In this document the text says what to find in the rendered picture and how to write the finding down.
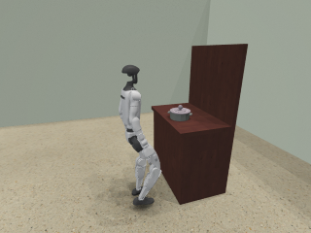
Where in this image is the right robot foot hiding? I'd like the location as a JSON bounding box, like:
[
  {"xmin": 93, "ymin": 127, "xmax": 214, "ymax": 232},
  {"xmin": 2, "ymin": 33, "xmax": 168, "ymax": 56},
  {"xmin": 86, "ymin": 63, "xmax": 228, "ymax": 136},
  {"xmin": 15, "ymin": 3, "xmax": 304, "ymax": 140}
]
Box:
[{"xmin": 132, "ymin": 196, "xmax": 155, "ymax": 206}]

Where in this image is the robot left forearm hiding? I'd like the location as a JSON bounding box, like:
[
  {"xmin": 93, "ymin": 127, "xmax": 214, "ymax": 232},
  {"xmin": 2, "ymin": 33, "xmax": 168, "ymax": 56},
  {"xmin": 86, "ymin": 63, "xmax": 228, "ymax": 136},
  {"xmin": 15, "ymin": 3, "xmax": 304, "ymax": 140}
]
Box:
[{"xmin": 120, "ymin": 114, "xmax": 127, "ymax": 129}]

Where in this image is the robot right hand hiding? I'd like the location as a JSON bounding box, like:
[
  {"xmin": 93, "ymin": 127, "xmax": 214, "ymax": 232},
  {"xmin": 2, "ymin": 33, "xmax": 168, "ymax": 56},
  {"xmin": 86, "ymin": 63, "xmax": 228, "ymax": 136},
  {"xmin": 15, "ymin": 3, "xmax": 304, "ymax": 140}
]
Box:
[{"xmin": 143, "ymin": 146, "xmax": 157, "ymax": 165}]

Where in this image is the robot right forearm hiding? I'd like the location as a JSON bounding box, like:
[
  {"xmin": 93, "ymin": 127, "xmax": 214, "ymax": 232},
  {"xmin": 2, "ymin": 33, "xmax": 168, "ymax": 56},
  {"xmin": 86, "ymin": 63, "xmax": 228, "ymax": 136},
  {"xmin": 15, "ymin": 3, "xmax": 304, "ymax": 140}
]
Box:
[{"xmin": 132, "ymin": 117, "xmax": 149, "ymax": 149}]

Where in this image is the pot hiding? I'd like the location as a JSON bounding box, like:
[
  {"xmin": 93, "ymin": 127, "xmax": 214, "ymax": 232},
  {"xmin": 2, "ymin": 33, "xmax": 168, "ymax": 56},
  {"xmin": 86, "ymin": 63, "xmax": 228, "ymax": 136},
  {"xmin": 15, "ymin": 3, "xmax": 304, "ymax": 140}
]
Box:
[{"xmin": 168, "ymin": 111, "xmax": 192, "ymax": 121}]

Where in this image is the left robot foot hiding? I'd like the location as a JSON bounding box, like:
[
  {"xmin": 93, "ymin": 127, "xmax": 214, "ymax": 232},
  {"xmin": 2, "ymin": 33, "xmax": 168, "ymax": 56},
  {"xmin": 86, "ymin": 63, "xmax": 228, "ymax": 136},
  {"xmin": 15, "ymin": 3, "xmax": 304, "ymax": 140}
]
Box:
[{"xmin": 131, "ymin": 186, "xmax": 143, "ymax": 196}]

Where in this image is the table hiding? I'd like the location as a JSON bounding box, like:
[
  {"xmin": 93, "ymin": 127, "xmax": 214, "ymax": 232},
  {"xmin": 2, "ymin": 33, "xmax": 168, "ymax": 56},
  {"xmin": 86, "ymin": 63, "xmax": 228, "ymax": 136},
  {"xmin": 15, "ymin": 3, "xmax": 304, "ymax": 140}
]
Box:
[{"xmin": 151, "ymin": 44, "xmax": 248, "ymax": 205}]

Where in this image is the right robot upper arm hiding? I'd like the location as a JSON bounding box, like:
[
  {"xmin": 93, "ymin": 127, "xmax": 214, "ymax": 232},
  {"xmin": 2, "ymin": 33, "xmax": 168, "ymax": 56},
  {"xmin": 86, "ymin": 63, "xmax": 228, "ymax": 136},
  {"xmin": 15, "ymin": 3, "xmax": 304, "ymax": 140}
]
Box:
[{"xmin": 129, "ymin": 90, "xmax": 142, "ymax": 124}]

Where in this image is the left robot upper arm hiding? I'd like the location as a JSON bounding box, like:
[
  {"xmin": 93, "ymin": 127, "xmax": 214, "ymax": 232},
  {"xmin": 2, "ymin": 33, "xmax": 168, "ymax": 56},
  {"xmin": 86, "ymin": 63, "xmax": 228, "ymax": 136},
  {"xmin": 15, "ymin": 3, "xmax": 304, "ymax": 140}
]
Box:
[{"xmin": 119, "ymin": 90, "xmax": 122, "ymax": 115}]

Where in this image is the robot foot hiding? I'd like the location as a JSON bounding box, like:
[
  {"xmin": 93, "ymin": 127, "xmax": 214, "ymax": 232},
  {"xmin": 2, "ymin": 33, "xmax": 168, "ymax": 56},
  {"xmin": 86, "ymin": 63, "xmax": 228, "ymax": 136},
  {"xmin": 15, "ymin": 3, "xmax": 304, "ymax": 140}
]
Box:
[
  {"xmin": 131, "ymin": 186, "xmax": 143, "ymax": 196},
  {"xmin": 132, "ymin": 196, "xmax": 155, "ymax": 206}
]

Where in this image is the lid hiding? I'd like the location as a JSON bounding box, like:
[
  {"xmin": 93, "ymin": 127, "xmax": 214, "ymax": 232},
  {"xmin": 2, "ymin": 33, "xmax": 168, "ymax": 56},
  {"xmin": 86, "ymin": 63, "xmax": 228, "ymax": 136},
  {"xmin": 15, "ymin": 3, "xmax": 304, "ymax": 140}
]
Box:
[{"xmin": 170, "ymin": 107, "xmax": 190, "ymax": 115}]

